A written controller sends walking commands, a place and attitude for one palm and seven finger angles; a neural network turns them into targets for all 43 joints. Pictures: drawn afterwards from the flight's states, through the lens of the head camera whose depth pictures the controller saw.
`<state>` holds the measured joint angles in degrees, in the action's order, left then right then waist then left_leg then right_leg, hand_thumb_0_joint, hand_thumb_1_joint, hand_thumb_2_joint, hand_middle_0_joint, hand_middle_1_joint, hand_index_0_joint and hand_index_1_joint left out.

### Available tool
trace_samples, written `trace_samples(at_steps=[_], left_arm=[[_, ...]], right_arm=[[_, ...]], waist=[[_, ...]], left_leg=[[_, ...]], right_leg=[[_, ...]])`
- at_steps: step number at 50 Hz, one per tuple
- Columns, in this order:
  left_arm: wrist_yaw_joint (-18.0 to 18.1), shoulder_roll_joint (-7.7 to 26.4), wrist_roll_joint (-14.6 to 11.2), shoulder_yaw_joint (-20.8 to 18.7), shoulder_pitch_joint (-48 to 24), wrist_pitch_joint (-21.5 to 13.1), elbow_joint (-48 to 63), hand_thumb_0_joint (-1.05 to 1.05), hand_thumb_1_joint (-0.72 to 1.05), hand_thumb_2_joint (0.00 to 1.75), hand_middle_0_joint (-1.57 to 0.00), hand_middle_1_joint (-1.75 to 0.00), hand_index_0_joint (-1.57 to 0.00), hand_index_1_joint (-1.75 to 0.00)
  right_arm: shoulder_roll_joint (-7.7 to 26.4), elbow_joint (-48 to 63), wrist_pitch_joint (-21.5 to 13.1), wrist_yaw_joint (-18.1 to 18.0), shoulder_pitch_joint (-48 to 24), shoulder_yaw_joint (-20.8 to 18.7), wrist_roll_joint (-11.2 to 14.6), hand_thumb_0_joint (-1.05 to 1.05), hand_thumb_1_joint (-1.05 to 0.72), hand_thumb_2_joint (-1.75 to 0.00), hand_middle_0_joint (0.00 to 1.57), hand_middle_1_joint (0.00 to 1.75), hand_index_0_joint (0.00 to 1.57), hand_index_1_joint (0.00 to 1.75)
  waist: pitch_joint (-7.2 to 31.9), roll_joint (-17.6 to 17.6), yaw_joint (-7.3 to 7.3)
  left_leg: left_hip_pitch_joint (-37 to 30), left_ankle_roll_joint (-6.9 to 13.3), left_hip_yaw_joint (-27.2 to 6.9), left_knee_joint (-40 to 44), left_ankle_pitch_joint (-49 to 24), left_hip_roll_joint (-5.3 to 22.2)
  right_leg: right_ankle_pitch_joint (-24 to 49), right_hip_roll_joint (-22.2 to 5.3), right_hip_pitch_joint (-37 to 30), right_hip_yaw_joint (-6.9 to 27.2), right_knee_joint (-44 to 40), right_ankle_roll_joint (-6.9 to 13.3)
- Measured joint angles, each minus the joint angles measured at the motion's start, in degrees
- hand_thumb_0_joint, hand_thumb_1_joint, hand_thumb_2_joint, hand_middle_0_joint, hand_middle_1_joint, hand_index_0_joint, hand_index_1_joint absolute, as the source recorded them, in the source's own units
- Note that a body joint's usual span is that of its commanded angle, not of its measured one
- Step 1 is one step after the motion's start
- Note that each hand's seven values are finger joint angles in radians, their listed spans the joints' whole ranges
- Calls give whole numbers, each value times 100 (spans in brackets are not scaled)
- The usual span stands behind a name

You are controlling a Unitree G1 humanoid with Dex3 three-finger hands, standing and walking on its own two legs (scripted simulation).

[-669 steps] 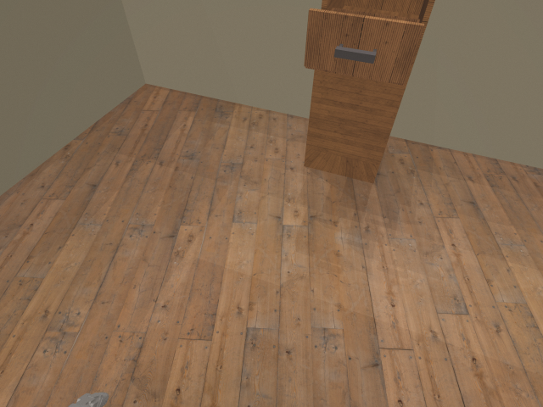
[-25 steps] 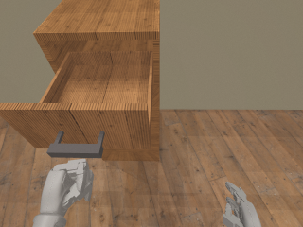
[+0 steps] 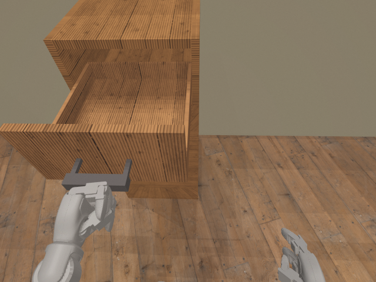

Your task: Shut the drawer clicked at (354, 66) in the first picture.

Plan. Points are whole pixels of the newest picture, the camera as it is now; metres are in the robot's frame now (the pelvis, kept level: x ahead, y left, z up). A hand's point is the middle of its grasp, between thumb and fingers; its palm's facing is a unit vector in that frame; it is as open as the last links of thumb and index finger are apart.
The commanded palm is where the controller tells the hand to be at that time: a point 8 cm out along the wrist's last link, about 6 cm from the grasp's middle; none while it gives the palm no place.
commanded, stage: push the drawer shut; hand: left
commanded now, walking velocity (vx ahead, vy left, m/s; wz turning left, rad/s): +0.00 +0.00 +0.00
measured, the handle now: (100, 172) +0.31 +0.20 +0.08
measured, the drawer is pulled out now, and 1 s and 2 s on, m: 0.28 0.15 0.03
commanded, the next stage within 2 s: none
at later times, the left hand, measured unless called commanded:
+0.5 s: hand (118, 180) +0.30 +0.16 +0.08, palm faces +0.00 -1.00 -0.05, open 3.2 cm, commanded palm +0.29 +0.22 +0.08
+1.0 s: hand (125, 152) +0.37 +0.16 +0.08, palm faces +0.01 -1.00 -0.05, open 3.1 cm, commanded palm +0.35 +0.21 +0.08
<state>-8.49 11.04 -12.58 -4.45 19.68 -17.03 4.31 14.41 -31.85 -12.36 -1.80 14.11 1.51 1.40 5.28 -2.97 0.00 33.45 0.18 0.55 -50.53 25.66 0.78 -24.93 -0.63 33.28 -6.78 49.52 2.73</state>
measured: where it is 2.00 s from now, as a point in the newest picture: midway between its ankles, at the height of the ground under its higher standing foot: outside the picture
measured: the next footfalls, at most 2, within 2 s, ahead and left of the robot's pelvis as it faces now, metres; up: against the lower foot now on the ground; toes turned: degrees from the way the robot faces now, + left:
none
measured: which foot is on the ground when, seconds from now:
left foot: down 0.00-1.00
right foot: down 0.00-1.00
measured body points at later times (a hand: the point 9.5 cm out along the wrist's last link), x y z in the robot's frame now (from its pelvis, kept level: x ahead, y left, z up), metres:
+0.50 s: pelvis -0.01 +0.01 +0.01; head +0.02 -0.01 +0.45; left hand +0.29 +0.21 +0.08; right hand +0.15 -0.23 -0.09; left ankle +0.00 +0.12 -0.70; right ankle +0.00 -0.09 -0.70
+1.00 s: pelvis -0.01 +0.01 +0.01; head +0.05 +0.00 +0.45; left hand +0.36 +0.21 +0.08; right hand +0.10 -0.25 -0.10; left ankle +0.00 +0.12 -0.70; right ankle +0.00 -0.09 -0.70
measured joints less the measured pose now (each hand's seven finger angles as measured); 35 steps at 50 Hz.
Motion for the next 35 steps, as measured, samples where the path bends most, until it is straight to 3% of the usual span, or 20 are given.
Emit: trace_samples(at_steps=[19,35], left_arm=[[117,14,93,-46,-1690,62,-1423,1,81,92,-140,-160,-140,-160],[231,82,185,-313,-2813,-47,-2639,1,83,91,-140,-160,-140,-160]], right_arm=[[8,-292,82,-15,-148,54,22,2,-91,-90,20,30,20,30],[35,-376,359,45,-3,22,11,2,-91,-90,20,30,20,30]], waist=[[-157,32,3],[-179,99,-133]], left_leg=[[-54,52,39,186,-212,-59],[-131,62,155,381,-287,-27]], right_leg=[[209,-51,-42,37,-164,-40],[313,-8,-52,156,-322,-54]])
